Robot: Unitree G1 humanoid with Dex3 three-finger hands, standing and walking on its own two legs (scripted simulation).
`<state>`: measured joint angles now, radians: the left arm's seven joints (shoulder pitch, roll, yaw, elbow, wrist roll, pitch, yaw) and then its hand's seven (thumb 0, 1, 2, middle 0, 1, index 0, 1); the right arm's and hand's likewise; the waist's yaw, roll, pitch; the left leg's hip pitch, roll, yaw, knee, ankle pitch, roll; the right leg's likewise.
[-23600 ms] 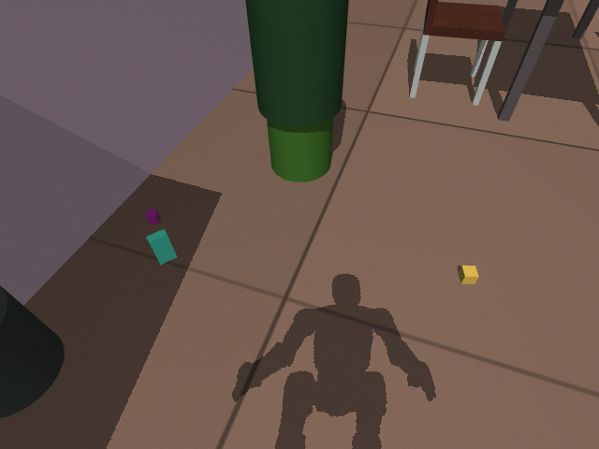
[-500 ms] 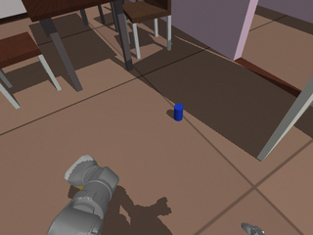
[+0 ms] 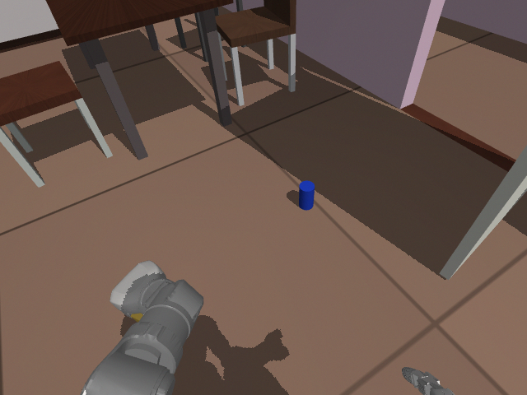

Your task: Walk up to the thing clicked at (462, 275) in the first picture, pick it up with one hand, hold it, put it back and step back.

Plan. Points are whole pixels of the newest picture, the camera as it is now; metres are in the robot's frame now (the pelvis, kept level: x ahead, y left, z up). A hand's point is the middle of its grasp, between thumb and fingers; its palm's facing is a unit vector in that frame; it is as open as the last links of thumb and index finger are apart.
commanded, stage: hold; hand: left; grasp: from above
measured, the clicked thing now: (156, 313) +0.31 +0.23 -0.09
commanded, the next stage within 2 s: crouch in 0.80 s
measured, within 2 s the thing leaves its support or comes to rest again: neither
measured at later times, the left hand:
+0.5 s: hand (156, 311) +0.29 +0.21 -0.05, palm faces -0.23 -0.39 -0.89, open 6.5 cm
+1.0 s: hand (155, 313) +0.29 +0.21 -0.05, palm faces -0.24 -0.38 -0.90, open 6.5 cm
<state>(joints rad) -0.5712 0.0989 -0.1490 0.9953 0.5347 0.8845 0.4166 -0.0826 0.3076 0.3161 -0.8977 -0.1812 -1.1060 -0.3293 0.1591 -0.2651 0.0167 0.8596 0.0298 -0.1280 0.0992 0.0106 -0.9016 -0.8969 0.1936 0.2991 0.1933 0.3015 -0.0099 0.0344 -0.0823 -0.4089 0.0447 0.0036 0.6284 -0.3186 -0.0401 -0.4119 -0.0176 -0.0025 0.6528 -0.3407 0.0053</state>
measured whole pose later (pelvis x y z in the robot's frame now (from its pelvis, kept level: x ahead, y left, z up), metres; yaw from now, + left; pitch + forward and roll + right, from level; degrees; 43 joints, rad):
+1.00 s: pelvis +0.00 +0.00 +0.00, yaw +0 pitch +5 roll +1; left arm -0.53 0.09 -0.17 0.95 0.56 0.91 0.39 -0.08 0.28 0.40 -0.87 -0.23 -1.08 -0.38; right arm 0.13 -0.25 0.01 0.86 0.03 -0.13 0.10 0.01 -0.89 -0.90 0.19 0.30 0.19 0.30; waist 0.01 0.04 -0.07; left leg -0.37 0.04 0.01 0.58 -0.29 -0.04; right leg -0.37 -0.02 0.00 0.61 -0.32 0.01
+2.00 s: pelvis -0.09 +0.01 -0.30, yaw -4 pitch +37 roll -5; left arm -0.99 0.44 0.21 1.49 0.69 0.43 0.59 -0.10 0.35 0.26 -0.87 -0.28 -1.13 -0.35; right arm 0.14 -0.23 -0.01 0.90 -0.10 -0.21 0.19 0.01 -0.91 -0.90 0.19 0.30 0.20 0.30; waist -0.20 0.06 -0.17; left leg -1.98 0.05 -0.10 1.99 -0.65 -0.04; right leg -1.94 0.02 -0.03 1.93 -0.64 0.03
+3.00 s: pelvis -0.10 +0.02 -0.43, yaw -6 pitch +34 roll -6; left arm -1.14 0.66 0.37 1.72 0.84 0.29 0.64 -0.08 0.30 0.34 -0.88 -0.29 -1.15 -0.41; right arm 0.16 -0.31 0.05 0.91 -0.20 -0.30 0.30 0.00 -0.92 -0.90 0.19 0.30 0.19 0.30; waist -0.27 0.03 0.00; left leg -2.34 0.02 -0.16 2.42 -0.69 -0.04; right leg -2.28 0.03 -0.04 2.35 -0.67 0.06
